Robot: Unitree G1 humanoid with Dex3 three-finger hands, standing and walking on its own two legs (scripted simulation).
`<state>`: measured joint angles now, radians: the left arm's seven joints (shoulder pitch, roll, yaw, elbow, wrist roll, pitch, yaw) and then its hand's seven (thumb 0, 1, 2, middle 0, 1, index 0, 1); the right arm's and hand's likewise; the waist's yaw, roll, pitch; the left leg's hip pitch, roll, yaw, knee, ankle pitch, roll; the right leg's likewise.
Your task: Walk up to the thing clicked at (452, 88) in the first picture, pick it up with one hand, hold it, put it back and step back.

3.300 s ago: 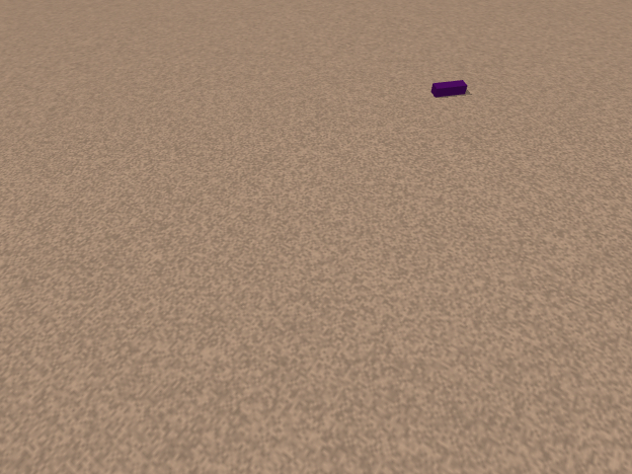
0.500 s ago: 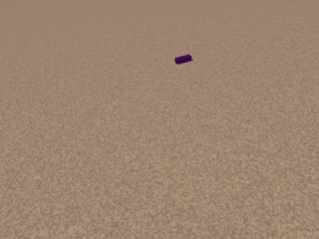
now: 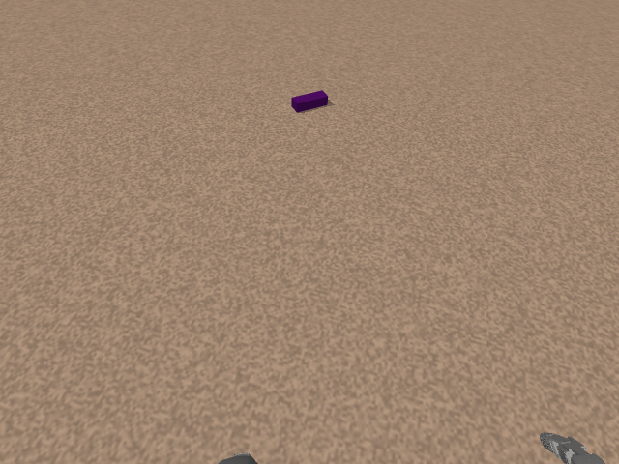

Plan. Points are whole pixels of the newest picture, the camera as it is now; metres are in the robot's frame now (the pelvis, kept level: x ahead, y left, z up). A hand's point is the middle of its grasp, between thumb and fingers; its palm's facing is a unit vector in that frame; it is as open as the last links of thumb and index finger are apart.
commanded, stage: walk up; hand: left
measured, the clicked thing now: (309, 101) +2.00 +0.02 -0.72
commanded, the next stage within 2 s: none
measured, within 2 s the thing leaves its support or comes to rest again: neither
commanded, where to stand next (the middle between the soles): +1.53 -0.14 m, yaw -6 degrees
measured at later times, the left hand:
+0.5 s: hand (218, 247) +0.50 +0.19 -0.11, palm faces -0.13 -0.92 -0.37, open 7.4 cm
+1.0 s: hand (209, 189) +0.68 +0.25 -0.14, palm faces -0.15 -0.92 -0.35, open 7.4 cm
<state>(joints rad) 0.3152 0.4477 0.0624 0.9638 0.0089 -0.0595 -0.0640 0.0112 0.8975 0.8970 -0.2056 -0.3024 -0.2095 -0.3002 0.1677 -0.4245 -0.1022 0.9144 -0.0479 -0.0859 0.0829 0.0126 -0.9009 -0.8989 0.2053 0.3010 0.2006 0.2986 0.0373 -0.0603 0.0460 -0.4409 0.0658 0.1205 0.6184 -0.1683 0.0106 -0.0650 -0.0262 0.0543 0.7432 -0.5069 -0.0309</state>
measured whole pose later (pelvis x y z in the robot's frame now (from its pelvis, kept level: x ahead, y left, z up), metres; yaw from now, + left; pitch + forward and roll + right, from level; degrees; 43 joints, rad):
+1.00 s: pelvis +0.61 -0.02 +0.01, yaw -7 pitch -2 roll -1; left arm 0.30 0.44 0.04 0.94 0.00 -0.06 -0.04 0.01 0.90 0.90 -0.20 -0.30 -0.21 -0.30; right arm 0.21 -0.39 -0.07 0.87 -0.02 -0.10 0.07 0.01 -0.90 -0.90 0.21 0.30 0.20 0.30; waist 0.01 -0.03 0.08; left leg -0.33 0.07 0.10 0.59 -0.23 0.02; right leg -0.33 0.00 0.04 1.13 -0.43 -0.05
